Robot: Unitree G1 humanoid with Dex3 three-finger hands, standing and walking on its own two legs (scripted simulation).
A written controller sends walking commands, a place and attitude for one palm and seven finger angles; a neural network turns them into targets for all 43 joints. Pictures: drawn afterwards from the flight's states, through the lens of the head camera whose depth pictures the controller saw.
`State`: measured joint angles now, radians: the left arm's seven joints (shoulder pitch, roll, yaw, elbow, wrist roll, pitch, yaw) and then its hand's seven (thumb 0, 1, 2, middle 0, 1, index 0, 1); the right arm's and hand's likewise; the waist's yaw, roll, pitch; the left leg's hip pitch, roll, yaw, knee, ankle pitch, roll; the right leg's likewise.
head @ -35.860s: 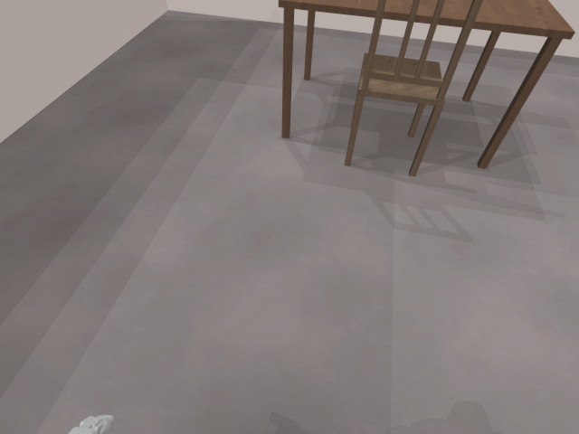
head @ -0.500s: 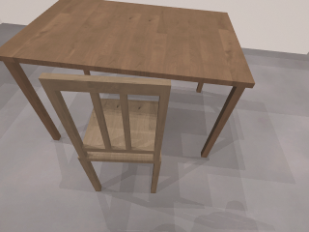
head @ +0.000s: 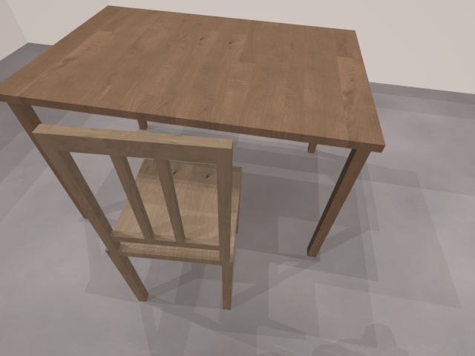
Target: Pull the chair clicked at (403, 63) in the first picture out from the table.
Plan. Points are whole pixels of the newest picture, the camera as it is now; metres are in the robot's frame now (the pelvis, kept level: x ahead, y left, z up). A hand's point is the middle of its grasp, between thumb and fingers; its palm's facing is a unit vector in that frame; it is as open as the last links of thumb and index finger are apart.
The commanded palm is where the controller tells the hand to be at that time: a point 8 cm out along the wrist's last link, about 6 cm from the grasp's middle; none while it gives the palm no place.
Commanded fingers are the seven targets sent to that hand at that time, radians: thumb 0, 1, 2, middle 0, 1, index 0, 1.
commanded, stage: come to a stop and stand still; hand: left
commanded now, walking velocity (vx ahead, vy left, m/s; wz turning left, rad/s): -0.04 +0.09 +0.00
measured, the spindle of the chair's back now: (135, 201) +0.44 +0.28 -0.08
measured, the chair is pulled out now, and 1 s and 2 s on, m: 0.16 0.16 0.16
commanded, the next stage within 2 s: look again from close up in 1.64 s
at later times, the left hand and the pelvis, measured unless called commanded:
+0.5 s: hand out of the picture -0.04 +0.17 -0.17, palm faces +0.05 -0.98 -0.19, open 7.4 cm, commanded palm none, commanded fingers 0.00 0.90 0.90 -0.20 -0.30 -0.20 -0.30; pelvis -0.01 +0.00 +0.01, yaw +0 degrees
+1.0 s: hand out of the picture +0.01 +0.24 -0.18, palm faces +0.02 -0.98 -0.19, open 7.4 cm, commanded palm none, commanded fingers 0.00 0.90 0.90 -0.20 -0.30 -0.20 -0.30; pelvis -0.01 +0.07 +0.00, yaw -1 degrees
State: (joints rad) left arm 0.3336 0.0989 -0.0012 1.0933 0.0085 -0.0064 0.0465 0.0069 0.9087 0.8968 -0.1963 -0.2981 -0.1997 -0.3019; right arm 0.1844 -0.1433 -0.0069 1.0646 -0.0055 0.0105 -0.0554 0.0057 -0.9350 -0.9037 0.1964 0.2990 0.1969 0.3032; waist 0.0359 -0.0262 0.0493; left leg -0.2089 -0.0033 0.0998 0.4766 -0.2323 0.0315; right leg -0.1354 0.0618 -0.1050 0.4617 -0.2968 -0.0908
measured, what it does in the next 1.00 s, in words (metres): shifts its weight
